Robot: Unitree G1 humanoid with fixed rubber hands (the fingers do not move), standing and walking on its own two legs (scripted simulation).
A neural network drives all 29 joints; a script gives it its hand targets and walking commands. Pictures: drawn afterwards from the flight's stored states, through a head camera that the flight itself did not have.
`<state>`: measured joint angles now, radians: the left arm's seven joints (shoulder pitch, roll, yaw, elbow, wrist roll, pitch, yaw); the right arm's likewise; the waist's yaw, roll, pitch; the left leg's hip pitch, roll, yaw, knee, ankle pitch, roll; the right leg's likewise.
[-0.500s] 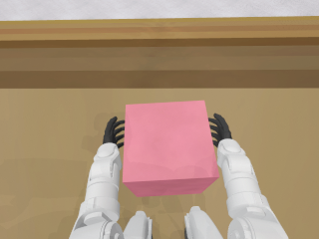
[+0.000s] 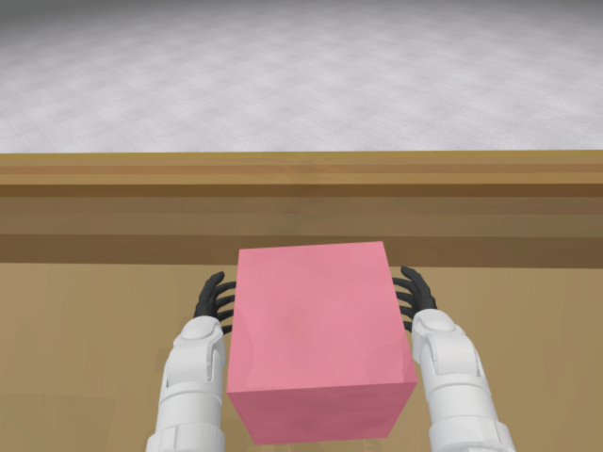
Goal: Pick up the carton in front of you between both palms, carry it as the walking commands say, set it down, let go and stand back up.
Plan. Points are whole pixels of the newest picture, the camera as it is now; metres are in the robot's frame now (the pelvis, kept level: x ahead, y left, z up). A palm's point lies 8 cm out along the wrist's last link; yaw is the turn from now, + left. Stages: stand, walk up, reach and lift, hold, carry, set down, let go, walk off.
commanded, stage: reach and lift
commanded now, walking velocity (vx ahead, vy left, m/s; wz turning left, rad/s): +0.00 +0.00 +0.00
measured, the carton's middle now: (316, 347) +0.29 +0.00 -0.04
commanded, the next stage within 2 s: hold in 0.96 s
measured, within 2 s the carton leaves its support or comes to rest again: neither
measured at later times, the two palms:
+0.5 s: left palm (206, 320) +0.30 +0.15 +0.04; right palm (425, 313) +0.29 -0.15 +0.04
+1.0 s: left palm (204, 315) +0.30 +0.15 +0.05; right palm (426, 308) +0.29 -0.15 +0.05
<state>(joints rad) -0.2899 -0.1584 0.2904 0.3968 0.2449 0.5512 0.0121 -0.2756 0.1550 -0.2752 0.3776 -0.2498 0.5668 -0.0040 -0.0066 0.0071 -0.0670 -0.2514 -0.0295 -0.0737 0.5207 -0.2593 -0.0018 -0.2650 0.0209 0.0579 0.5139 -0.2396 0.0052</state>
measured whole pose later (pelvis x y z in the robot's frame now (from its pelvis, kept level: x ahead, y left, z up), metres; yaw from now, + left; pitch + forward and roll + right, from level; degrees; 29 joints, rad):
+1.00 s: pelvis +0.01 +0.00 +0.01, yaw +0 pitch -6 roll +0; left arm -0.27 -0.15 0.23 0.26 0.27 0.69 -0.01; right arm -0.25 0.15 -0.22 0.24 -0.27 0.70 0.02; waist 0.00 0.00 0.03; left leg -0.05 -0.02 -0.07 0.37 -0.21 0.00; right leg -0.07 0.02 0.06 0.36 -0.19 0.01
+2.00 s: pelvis +0.00 +0.00 +0.01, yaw +0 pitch -8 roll +0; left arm -0.26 -0.15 0.22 0.20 0.27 0.76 -0.02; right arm -0.25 0.15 -0.20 0.18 -0.27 0.77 0.02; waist 0.00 0.00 0.04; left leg -0.01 -0.02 -0.07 0.36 -0.20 0.00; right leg -0.03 0.02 0.06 0.35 -0.18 0.00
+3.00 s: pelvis +0.42 +0.06 -0.01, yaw +1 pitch +4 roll +1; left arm -0.18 -0.13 0.15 -0.32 0.10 1.20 0.09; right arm -0.19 0.14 -0.11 -0.28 -0.10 1.19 -0.09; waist -0.01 -0.04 -0.07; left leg -0.47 0.04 0.26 0.57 -0.18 0.10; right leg -0.21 -0.10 -0.07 0.98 -0.46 0.02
